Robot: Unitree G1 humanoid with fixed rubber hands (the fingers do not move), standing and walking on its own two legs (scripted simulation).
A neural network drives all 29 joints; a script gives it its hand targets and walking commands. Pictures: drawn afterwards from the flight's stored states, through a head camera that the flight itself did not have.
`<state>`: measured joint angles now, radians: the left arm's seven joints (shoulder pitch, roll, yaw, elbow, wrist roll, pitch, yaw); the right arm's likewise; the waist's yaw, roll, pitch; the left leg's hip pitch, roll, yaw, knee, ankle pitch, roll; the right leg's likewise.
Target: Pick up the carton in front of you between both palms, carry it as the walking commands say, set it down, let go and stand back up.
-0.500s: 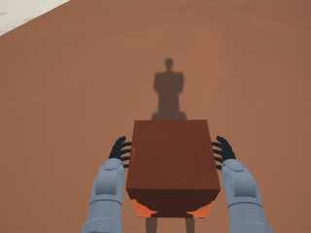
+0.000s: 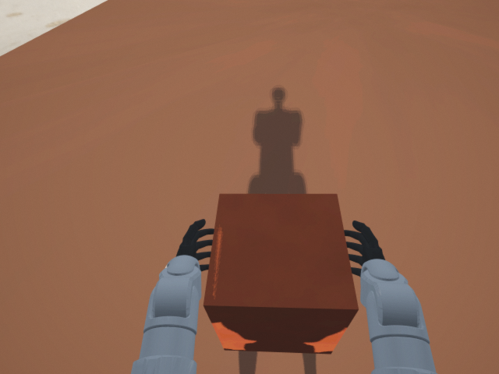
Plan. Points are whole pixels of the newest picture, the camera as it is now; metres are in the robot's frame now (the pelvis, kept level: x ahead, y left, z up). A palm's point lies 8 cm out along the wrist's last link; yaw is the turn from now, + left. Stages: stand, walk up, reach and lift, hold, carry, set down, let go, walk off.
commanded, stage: hold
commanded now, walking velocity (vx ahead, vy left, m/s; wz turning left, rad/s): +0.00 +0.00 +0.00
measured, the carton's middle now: (277, 276) +0.31 -0.01 -0.05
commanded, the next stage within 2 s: set down in 0.38 s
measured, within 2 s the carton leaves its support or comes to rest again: neither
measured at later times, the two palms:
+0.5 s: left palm (185, 274) +0.27 +0.14 +0.05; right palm (370, 260) +0.29 -0.16 +0.04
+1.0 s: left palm (201, 283) +0.34 +0.15 -0.13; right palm (339, 280) +0.35 -0.15 -0.13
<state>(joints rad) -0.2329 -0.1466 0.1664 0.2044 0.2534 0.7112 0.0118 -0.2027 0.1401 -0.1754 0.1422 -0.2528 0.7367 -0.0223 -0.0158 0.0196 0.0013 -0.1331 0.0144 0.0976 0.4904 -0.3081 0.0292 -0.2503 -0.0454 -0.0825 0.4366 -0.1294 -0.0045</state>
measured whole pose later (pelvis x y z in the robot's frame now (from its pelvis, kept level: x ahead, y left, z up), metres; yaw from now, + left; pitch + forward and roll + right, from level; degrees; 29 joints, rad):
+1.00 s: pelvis -0.04 -0.04 -0.06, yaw +5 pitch +19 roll +0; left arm -0.70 -0.09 0.47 0.63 0.36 0.19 -0.05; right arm -0.62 0.21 -0.47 0.49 -0.35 0.22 -0.05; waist -0.01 0.03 0.15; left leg -0.87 -0.02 -0.04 0.91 -0.37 -0.01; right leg -0.95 0.01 -0.02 0.84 -0.22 -0.02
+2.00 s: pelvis -0.08 -0.03 -0.30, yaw +7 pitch +48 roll +1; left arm -1.31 0.15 0.35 0.82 0.19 0.31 0.02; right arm -1.16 0.04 -0.55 0.55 -0.23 0.34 -0.10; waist -0.07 0.04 0.02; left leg -2.09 -0.08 -0.01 1.85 -0.61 -0.01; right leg -2.18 -0.01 0.01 1.75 -0.42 0.01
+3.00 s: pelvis -0.08 -0.02 -0.39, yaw +7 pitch +39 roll -3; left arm -1.63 0.30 0.14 1.09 0.09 0.24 0.01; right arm -1.49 -0.21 -0.56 0.95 -0.11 0.24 -0.02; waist -0.12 -0.02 0.37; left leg -2.22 -0.12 -0.02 2.23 -0.69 0.00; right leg -2.29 0.00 0.02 2.10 -0.49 0.06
